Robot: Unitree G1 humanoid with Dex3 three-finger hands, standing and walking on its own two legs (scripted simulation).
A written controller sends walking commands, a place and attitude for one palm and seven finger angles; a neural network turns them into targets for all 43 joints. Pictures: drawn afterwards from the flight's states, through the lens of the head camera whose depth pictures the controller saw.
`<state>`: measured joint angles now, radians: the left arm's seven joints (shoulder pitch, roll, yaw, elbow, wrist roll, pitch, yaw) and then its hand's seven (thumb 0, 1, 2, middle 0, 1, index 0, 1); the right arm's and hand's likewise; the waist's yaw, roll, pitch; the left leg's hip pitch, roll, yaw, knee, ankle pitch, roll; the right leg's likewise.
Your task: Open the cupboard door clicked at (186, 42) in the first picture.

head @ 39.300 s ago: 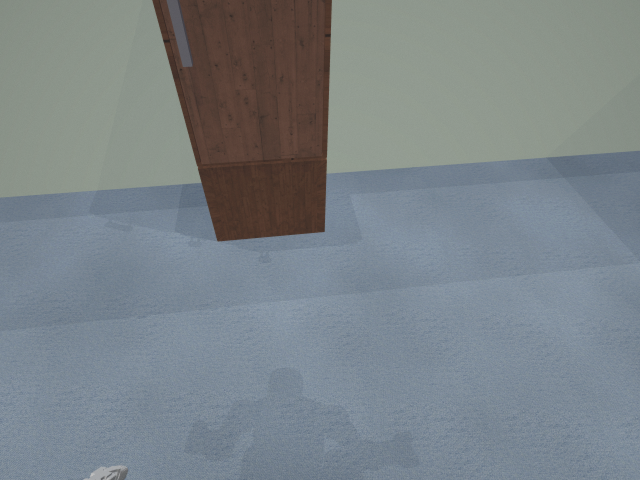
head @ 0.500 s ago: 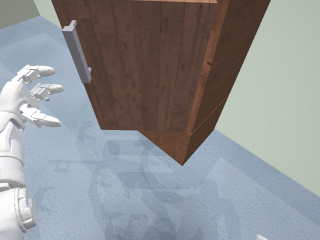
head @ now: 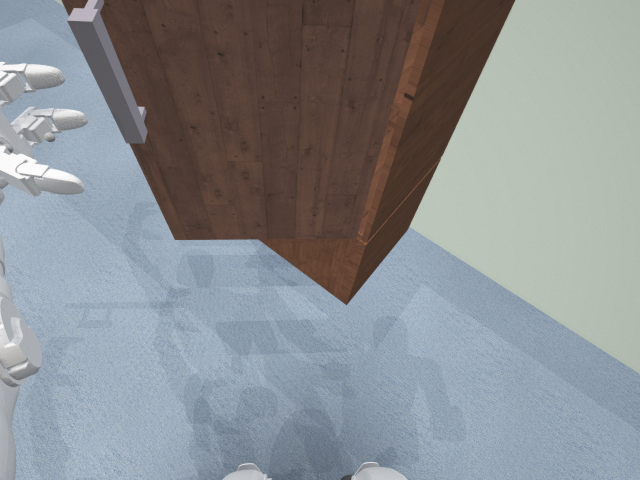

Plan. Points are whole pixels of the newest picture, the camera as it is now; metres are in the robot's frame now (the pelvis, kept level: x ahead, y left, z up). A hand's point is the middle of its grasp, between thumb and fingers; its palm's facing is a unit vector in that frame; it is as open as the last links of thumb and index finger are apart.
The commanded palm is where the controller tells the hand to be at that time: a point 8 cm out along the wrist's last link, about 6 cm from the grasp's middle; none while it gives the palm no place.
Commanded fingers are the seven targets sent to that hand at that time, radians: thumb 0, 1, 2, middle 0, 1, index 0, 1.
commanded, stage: move the hooked fingers beside the handle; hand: left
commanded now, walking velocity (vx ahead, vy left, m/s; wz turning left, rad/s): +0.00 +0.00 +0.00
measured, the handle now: (117, 74) +0.60 +0.24 +0.13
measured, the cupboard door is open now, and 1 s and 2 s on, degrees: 41 41 41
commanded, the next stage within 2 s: slide the fingers in behind the handle in 1.66 s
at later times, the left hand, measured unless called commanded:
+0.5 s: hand (53, 87) +0.55 +0.30 +0.15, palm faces +0.00 -1.00 +0.02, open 14.0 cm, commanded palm +0.54 +0.35 +0.13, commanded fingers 0.00 -0.50 0.30 -0.30 -1.20 -0.30 -1.20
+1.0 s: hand (50, 95) +0.54 +0.30 +0.14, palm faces +0.00 -1.00 +0.03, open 14.0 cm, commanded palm +0.54 +0.34 +0.13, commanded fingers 0.00 -0.50 0.30 -0.30 -1.20 -0.30 -1.20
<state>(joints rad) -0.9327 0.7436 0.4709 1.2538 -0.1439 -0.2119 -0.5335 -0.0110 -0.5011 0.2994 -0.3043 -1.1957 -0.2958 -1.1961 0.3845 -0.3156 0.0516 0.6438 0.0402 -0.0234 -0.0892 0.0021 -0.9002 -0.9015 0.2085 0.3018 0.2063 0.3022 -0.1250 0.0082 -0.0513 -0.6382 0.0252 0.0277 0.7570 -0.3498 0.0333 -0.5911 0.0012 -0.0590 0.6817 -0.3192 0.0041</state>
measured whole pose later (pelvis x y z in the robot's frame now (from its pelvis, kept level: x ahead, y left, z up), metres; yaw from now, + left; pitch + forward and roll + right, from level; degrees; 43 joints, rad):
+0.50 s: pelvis +0.01 +0.01 -0.01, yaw -2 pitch +21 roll -4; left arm -1.20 1.01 0.53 1.43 -0.03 -0.18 -0.56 -0.01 -0.50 0.30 -0.30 -1.20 -0.30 -1.20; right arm 0.47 -0.32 0.08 0.62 0.02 0.08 -0.09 0.00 -0.90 -0.90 0.21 0.30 0.21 0.30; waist -0.24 0.02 -0.05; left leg -0.83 0.06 0.02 0.85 -0.39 0.04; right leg -0.76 0.03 -0.06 0.71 -0.32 0.01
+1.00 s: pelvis +0.02 +0.02 -0.01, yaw -1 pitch +21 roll -5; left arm -1.11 0.90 0.51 1.31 -0.06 -0.17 -0.54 -0.01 -0.50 0.30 -0.30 -1.20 -0.29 -1.20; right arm 0.45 -0.29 0.07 0.60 0.01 0.11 -0.04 0.00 -0.90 -0.90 0.21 0.30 0.21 0.30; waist -0.20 0.02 -0.09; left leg -0.81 0.05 0.01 0.86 -0.42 0.05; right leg -0.72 0.03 -0.07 0.70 -0.34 0.02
